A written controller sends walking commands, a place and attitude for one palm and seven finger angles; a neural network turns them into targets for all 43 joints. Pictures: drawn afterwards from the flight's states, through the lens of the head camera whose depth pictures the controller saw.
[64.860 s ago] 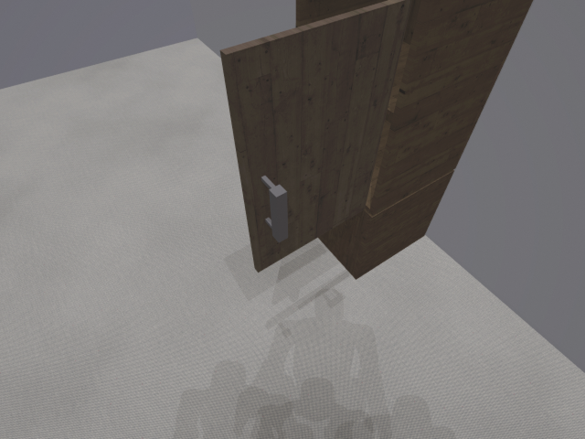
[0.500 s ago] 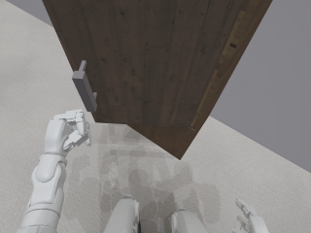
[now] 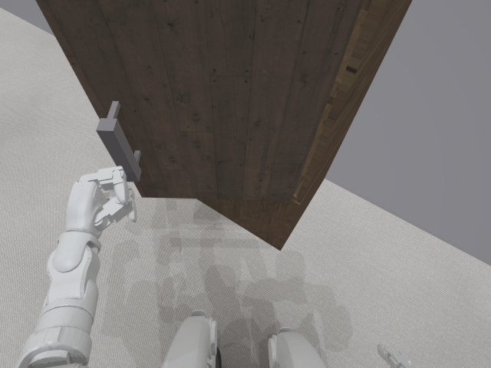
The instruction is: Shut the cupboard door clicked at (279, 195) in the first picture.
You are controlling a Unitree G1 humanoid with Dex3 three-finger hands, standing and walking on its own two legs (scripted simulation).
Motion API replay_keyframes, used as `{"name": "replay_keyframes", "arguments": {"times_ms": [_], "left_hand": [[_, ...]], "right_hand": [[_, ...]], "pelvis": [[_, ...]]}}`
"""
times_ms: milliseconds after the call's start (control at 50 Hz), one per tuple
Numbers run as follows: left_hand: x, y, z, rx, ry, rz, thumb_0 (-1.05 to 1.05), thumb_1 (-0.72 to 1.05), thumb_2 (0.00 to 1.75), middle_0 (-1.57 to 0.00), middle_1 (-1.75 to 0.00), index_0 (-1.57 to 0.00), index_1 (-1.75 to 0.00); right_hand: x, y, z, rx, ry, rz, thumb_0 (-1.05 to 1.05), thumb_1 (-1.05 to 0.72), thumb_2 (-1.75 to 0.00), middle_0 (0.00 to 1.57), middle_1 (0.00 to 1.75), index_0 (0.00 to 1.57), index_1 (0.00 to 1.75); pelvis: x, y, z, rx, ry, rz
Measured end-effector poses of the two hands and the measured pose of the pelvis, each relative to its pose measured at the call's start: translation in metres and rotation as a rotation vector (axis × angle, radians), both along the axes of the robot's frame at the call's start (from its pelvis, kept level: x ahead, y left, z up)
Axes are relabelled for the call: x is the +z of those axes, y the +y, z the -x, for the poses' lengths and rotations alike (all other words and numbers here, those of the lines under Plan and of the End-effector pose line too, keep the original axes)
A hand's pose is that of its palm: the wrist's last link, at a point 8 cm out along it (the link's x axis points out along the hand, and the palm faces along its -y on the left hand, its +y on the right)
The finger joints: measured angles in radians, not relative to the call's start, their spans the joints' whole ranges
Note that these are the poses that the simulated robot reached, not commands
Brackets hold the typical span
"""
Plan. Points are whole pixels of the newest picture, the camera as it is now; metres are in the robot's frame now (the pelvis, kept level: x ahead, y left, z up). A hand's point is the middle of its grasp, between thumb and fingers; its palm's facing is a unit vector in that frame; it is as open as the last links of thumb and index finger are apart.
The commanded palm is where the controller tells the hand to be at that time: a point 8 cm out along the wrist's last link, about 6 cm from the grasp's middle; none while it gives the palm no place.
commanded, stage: bring the fist close to the handle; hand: left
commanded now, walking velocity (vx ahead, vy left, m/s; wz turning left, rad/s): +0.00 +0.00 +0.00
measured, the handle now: (124, 143) +0.49 +0.23 +0.03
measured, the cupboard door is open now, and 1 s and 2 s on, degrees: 33 22 12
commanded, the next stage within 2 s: push the door shut along its arc in 0.10 s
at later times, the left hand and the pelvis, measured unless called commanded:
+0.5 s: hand (130, 178) +0.41 +0.20 +0.04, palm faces -0.04 -1.00 -0.04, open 3.1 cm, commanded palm +0.40 +0.24 +0.03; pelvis +0.00 +0.00 -0.01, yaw +0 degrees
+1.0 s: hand (145, 151) +0.47 +0.19 +0.03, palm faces -0.18 -0.98 -0.03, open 3.1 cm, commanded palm +0.47 +0.22 +0.03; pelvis -0.01 +0.01 -0.03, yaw -1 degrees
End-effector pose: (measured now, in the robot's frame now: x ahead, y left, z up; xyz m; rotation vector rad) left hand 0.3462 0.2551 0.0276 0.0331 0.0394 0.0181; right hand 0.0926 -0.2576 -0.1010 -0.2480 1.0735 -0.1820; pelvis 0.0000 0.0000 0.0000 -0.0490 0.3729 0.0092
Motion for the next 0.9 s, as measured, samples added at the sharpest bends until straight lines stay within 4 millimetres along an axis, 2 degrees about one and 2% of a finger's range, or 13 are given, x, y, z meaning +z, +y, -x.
{"name": "replay_keyframes", "arguments": {"times_ms": [60,180,300,400,500,660,900], "left_hand": [[-0.003,0.003,0.001,0.024,-0.024,0.009,0.01,0.90,0.90,-1.30,-1.50,-1.30,-1.50],[0.006,0.003,-0.011,-0.004,-0.099,-0.014,0.01,0.90,0.90,-1.30,-1.50,-1.30,-1.50],[0.004,-0.002,-0.017,-0.046,-0.029,0.000,0.01,0.90,0.90,-1.30,-1.50,-1.30,-1.50],[0.003,0.001,-0.028,-0.035,-0.026,0.004,0.01,0.90,0.90,-1.30,-1.50,-1.30,-1.50],[0.010,0.004,-0.043,-0.063,-0.074,-0.009,0.02,0.90,0.91,-1.30,-1.50,-1.30,-1.50],[0.004,0.001,-0.062,-0.141,-0.013,-0.007,0.00,0.91,0.92,-1.30,-1.50,-1.30,-1.50],[0.004,-0.003,-0.097,-0.182,-0.020,-0.003,0.01,0.90,0.90,-1.31,-1.50,-1.32,-1.50]], "right_hand": [[0.000,-0.002,-0.004,0.012,-0.005,0.016,0.01,-0.90,-0.90,0.20,0.30,0.20,0.30],[-0.004,-0.006,-0.016,0.029,-0.029,0.035,0.01,-0.90,-0.90,0.20,0.30,0.20,0.30],[-0.002,-0.002,-0.022,0.020,-0.053,0.015,0.01,-0.90,-0.90,0.20,0.30,0.20,0.30],[-0.003,0.001,-0.020,0.024,-0.047,0.017,0.01,-0.90,-0.90,0.20,0.30,0.20,0.30],[-0.009,-0.001,-0.009,0.015,-0.014,0.027,0.01,-0.90,-0.90,0.20,0.30,0.20,0.30],[-0.015,-0.002,0.018,-0.017,0.065,0.033,0.01,-0.90,-0.90,0.20,0.30,0.20,0.30],[-0.019,-0.004,0.054,-0.060,0.150,0.061,0.01,-0.90,-0.90,0.20,0.30,0.20,0.30]], "pelvis": [[-0.002,-0.002,0.002,0.004,0.003,0.002],[-0.008,-0.003,0.004,0.010,0.012,0.010],[-0.006,-0.002,0.003,0.007,0.012,0.008],[-0.007,-0.002,0.003,0.005,0.015,0.008],[-0.012,-0.001,0.004,0.007,0.024,0.016],[-0.015,0.003,0.007,0.010,0.038,0.025],[-0.023,0.008,0.012,0.008,0.070,0.039]]}}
